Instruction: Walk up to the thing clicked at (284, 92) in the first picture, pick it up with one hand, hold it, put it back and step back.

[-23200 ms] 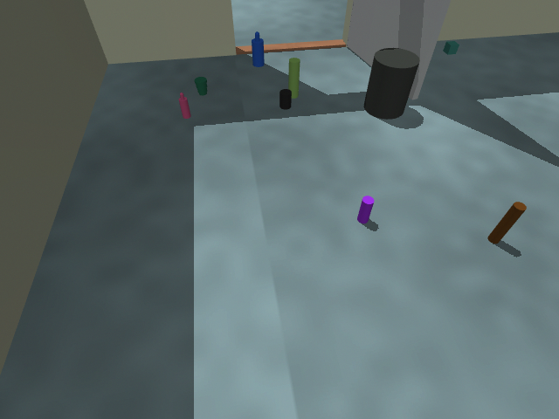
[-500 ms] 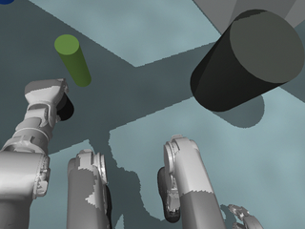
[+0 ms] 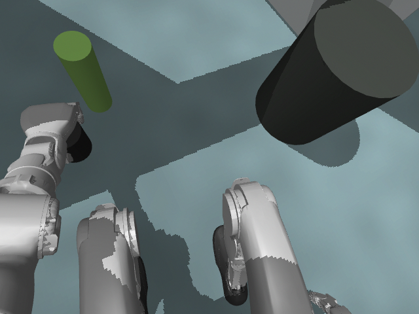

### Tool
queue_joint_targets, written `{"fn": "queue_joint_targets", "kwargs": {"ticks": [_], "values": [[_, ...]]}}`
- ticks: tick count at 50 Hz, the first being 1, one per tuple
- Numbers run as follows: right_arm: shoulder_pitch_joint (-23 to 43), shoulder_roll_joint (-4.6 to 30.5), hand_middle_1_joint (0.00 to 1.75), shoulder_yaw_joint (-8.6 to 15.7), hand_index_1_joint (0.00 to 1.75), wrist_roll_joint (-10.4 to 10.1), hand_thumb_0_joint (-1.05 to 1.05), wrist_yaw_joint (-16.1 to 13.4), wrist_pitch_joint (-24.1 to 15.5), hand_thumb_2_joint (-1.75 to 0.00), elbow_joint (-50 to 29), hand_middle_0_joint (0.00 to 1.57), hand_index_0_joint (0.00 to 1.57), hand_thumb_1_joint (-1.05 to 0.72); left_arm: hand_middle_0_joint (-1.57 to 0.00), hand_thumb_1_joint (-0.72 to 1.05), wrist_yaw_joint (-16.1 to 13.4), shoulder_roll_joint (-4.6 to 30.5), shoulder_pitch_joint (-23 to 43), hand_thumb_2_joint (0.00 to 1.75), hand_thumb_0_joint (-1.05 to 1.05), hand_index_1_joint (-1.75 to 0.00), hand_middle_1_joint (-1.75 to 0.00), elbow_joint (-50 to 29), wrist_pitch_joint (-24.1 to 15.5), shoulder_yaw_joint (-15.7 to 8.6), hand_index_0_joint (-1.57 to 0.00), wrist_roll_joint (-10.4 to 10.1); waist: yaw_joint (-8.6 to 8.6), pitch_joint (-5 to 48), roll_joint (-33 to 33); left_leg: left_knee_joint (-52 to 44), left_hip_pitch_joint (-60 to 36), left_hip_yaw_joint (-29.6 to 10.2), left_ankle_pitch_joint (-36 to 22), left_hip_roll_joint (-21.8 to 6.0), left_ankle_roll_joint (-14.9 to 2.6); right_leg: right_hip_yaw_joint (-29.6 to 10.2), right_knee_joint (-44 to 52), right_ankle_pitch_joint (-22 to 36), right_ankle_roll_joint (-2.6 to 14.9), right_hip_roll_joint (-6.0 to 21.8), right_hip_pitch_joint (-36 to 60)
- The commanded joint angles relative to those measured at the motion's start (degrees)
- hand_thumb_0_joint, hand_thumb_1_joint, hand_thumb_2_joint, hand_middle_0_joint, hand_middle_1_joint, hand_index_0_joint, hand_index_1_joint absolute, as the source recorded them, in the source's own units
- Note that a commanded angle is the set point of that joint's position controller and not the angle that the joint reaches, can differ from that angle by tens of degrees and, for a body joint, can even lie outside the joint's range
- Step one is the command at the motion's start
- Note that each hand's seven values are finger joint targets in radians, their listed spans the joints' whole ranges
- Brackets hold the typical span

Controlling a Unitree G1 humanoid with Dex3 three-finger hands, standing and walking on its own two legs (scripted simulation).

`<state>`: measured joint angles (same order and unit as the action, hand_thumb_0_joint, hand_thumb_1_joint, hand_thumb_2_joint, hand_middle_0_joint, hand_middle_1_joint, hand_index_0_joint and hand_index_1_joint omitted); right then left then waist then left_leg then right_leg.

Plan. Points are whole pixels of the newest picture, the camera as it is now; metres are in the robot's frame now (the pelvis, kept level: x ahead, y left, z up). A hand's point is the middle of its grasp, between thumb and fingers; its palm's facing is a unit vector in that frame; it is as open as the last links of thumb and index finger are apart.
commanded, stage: lower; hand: left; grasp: from above
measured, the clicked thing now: (66, 133) +0.50 +0.23 -0.20
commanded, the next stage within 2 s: rest in 0.36 s
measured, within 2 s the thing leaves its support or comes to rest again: rests again in 0.84 s
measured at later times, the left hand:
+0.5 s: hand (71, 145) +0.48 +0.22 -0.22, palm faces -0.46 -0.04 -0.89, open 10.1 cm
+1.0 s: hand (78, 147) +0.48 +0.22 -0.26, palm faces -0.47 -0.06 -0.88, open 10.1 cm
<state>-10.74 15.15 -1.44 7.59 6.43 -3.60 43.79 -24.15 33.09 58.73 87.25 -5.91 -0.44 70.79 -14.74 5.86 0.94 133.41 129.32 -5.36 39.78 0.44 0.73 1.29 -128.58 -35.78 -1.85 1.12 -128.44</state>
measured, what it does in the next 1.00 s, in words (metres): stands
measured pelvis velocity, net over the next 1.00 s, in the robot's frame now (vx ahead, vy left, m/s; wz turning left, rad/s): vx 0.01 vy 0.00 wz -0.07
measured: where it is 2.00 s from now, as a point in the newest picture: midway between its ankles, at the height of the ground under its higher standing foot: (186, 293)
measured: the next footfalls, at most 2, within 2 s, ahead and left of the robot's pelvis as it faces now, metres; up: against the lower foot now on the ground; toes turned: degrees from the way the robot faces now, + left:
none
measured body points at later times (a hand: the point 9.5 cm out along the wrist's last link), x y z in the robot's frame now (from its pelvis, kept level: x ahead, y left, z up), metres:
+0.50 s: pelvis +0.01 +0.00 -0.03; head +0.26 +0.05 +0.34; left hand +0.50 +0.22 -0.17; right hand +0.03 -0.28 -0.13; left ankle +0.08 +0.12 -0.32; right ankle +0.11 -0.13 -0.32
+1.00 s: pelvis +0.01 +0.00 -0.04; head +0.28 +0.05 +0.31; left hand +0.50 +0.22 -0.21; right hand +0.02 -0.27 -0.13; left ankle +0.08 +0.12 -0.32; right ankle +0.11 -0.13 -0.32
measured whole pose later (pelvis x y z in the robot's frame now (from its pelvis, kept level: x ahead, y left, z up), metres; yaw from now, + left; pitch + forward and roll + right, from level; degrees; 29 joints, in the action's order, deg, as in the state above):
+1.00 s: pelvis +0.01 +0.00 -0.04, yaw -4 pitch +34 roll -9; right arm -9.6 17.4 -6.4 13.4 14.3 -9.2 43.3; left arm -33.1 41.1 60.8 96.4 -9.3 -5.8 74.5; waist -18.8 -1.7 -1.3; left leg 143.5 134.5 -9.5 43.4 0.6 1.4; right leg 4.3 -135.9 -37.5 -2.5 0.1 -132.8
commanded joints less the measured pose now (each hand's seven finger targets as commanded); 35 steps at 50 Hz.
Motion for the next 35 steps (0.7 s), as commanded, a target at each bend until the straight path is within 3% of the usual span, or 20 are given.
{"fn": "queue_joint_targets", "kwargs": {"ticks": [1, 6, 9, 11, 14, 16, 19, 21, 23, 24, 26, 29, 30, 32, 33, 34, 35], "values": [[-11.5, 13.6, 0.3, 4.2, 0.3, 0.0, 0.0, -0.6, -0.8, -0.9, -1.1, 0.2, 0.2, -0.91, -0.93, 0.55, -2.7, 11.6, 21.7, 0.99, 0.0, -0.88, -0.88, -8.3, -0.3, -1.0, -0.93, -0.4, -0.85, 38.6, 13.4, -14.6, -26.3, 5.0, -7.9, 1.1, -2.06, 5.8, 12.3, 7.3, 4.25, -1.7, 21.5], [-11.6, 13.6, 0.3, 3.4, 0.3, 0.5, 0.0, -0.3, -1.2, -0.9, -0.4, 0.2, 0.2, -0.91, -0.92, 0.53, -2.9, 10.8, 21.2, 1.0, 0.0, -0.89, -0.89, -4.0, -0.7, -0.4, -0.92, -0.4, -1.99, 35.2, 12.1, -13.2, -23.6, 4.9, -8.0, 1.1, -2.24, 6.0, 11.5, 7.5, 4.12, -1.9, 20.8], [-11.7, 14.1, 0.3, 3.0, 0.3, 0.9, 0.0, 0.0, -1.4, -0.9, -0.5, 0.2, 0.2, -0.91, -0.92, 0.54, -3.5, 12.9, 21.9, 0.99, 0.0, -0.9, -0.9, -4.6, -1.5, -1.3, -0.92, 0.3, -1.81, 36.9, 12.9, -11.9, -24.0, 4.8, -9.1, 1.1, -2.23, 6.2, 10.7, 8.6, 3.97, -1.9, 21.1], [-11.6, 14.2, 0.3, 2.6, 0.3, 1.4, 0.0, 0.5, -1.9, -0.9, -0.5, 0.2, 0.2, -0.91, -0.93, 0.56, -4.0, 12.7, 22.2, 0.98, 0.0, -0.9, -0.91, -2.2, -1.7, -1.5, -0.94, 0.5, -2.98, 34.1, 12.0, -11.1, -22.4, 4.7, -7.9, 1.0, -2.32, 6.6, 10.0, 7.8, 3.83, -1.8, 19.8], [-11.4, 14.3, 0.3, 2.2, 0.3, 1.9, 0.0, 0.9, -2.3, -0.9, -0.6, 0.2, 0.2, -0.91, -0.91, 0.54, -4.9, 13.7, 22.1, 0.97, 0.0, -0.9, -0.91, -3.2, -2.4, -1.8, -0.92, 1.1, -2.94, 35.6, 13.6, -10.2, -23.0, 4.5, -8.6, 1.0, -2.19, 6.8, 9.1, 8.5, 3.86, -2.0, 20.1], [-11.7, 14.7, 0.3, 2.3, 0.3, 1.9, 0.0, 1.1, -2.3, -0.9, -0.9, 0.2, 0.2, -0.91, -0.89, 0.52, -5.8, 15.9, 20.7, 0.98, 0.0, -0.91, -0.92, -4.7, -2.6, -3.5, -0.9, 1.5, -1.64, 37.9, 15.1, -10.0, -23.2, 4.7, -10.1, 1.1, -2.09, 6.7, 8.6, 9.7, 3.78, -2.0, 21.5], [-11.8, 14.4, 0.3, 2.2, 0.3, 2.4, 0.0, 1.6, -2.3, -0.9, -0.7, 0.2, 0.2, -0.91, -0.9, 0.52, -6.7, 14.6, 21.4, 0.99, 0.0, -0.92, -0.93, -4.0, -2.5, -2.8, -0.9, 1.9, -3.06, 37.5, 14.7, -9.2, -22.3, 4.6, -9.6, 0.9, -2.21, 7.0, 8.1, 9.8, 3.65, -2.2, 20.9], [-12.0, 14.8, 0.3, 2.2, 0.3, 2.6, 0.0, 1.9, -2.5, -0.9, -0.5, 0.2, 0.2, -0.91, -0.88, 0.51, -7.3, 15.5, 22.0, 0.98, 0.0, -0.93, -0.94, -3.9, -2.3, -3.4, -0.89, 1.7, -3.11, 36.2, 14.7, -8.6, -21.7, 4.6, -9.1, 0.9, -2.31, 7.1, 8.1, 9.6, 3.59, -2.2, 20.3], [-12.1, 15.0, 0.3, 2.1, 0.3, 2.7, 0.0, 2.1, -2.5, -0.9, -0.4, 0.2, 0.2, -0.91, -0.87, 0.5, -7.7, 16.9, 21.0, 0.96, 0.0, -0.92, -0.93, -5.0, -2.2, -4.2, -0.89, 1.5, -2.06, 38.4, 15.8, -8.3, -21.9, 4.7, -10.5, 0.9, -2.31, 6.9, 7.8, 11.0, 3.5, -2.3, 22.1], [-12.1, 14.8, 0.3, 2.1, 0.3, 2.8, 0.0, 2.4, -2.5, -0.9, -0.4, 0.2, 0.2, -0.9, -0.86, 0.49, -7.8, 16.0, 19.7, 0.97, 0.0, -0.89, -0.9, -4.0, -1.9, -3.8, -0.87, 1.7, -2.07, 38.4, 15.7, -8.3, -22.4, 4.6, -11.1, 0.8, -2.17, 7.1, 7.4, 11.4, 3.6, -2.4, 22.0], [-12.1, 14.8, 0.3, 1.5, 0.3, 3.2, 0.0, 2.9, -2.8, -0.9, 0.1, 0.2, 0.2, -0.9, -0.83, 0.45, -8.0, 14.1, 20.6, 0.93, 0.0, -0.87, -0.89, -0.4, -1.7, -2.7, -0.84, 1.4, -4.13, 34.3, 13.7, -7.4, -19.8, 4.3, -9.2, 0.8, -2.46, 7.6, 7.3, 10.2, 3.47, -2.6, 20.2], [-12.1, 15.4, 0.3, 1.3, 0.3, 3.5, 0.0, 3.3, -3.3, -0.9, 0.0, 0.2, 0.2, -0.9, -0.8, 0.43, -7.8, 15.5, 21.8, 0.91, 0.0, -0.87, -0.89, -1.3, -2.0, -3.3, -0.82, 1.5, -4.36, 33.9, 14.6, -7.1, -20.7, 3.8, -8.7, 0.7, -2.4, 8.0, 6.9, 9.5, 3.54, -2.4, 19.0], [-12.0, 15.7, 0.3, 1.3, 0.3, 3.4, 0.0, 3.3, -3.3, -0.9, 0.3, 0.2, 0.2, -0.9, -0.8, 0.42, -7.9, 15.9, 21.4, 0.9, 0.0, -0.86, -0.88, -1.8, -2.2, -3.4, -0.82, 1.5, -3.71, 34.7, 15.3, -7.3, -21.6, 3.6, -9.5, 0.7, -2.17, 8.2, 6.7, 10.1, 3.61, -2.5, 19.1], [-12.0, 15.8, 0.3, 1.1, 0.3, 3.7, 0.0, 3.8, -3.6, -0.9, 0.1, 0.2, 0.2, -0.9, -0.8, 0.44, -8.2, 15.5, 20.7, 0.9, 0.0, -0.87, -0.9, -1.1, -2.4, -3.4, -0.83, 1.8, -4.18, 34.8, 16.9, -7.3, -22.2, 3.5, -10.6, 0.7, -1.87, 8.4, 5.8, 11.0, 3.7, -2.7, 19.7], [-11.9, 15.5, 0.3, 0.5, 0.3, 4.1, 0.0, 4.3, -3.9, -0.9, 0.2, 0.2, 0.2, -0.9, -0.81, 0.45, -8.3, 14.4, 20.6, 0.9, 0.0, -0.88, -0.9, 1.7, -2.3, -2.8, -0.83, 1.7, -5.37, 33.1, 14.0, -6.0, -20.7, 3.3, -9.6, 0.6, -2.23, 8.7, 5.7, 10.8, 3.4, -2.7, 19.4], [-12.3, 16.4, 0.3, 0.8, 0.3, 4.0, 0.0, 4.4, -4.1, -0.9, 0.1, 0.2, 0.2, -0.9, -0.81, 0.45, -8.6, 17.0, 22.3, 0.93, 0.0, -0.88, -0.9, -1.2, -2.7, -4.1, -0.83, 2.0, -4.86, 34.1, 15.0, -6.5, -21.5, 3.0, -10.2, 0.7, -2.16, 8.8, 5.7, 11.0, 3.44, -2.6, 18.9], [-12.6, 16.0, 0.3, 0.5, 0.3, 4.1, 0.0, 4.8, -4.2, -0.9, 0.0, 0.2, 0.2, -0.9, -0.81, 0.44, -8.7, 16.5, 21.0, 0.93, 0.0, -0.89, -0.91, 0.1, -2.8, -3.9, -0.83, 2.1, -5.04, 33.7, 16.1, -6.3, -21.4, 3.2, -10.4, 0.7, -2.01, 8.8, 5.4, 11.3, 3.55, -2.6, 19.9]]}}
